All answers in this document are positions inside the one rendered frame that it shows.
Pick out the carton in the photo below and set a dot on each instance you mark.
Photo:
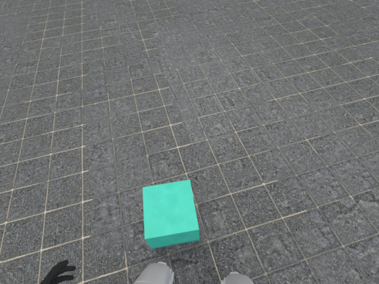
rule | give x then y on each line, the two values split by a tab
169	214

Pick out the left robot thigh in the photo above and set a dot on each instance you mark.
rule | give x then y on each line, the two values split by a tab
156	273

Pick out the robot left hand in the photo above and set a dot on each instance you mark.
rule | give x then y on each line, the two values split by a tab
53	278

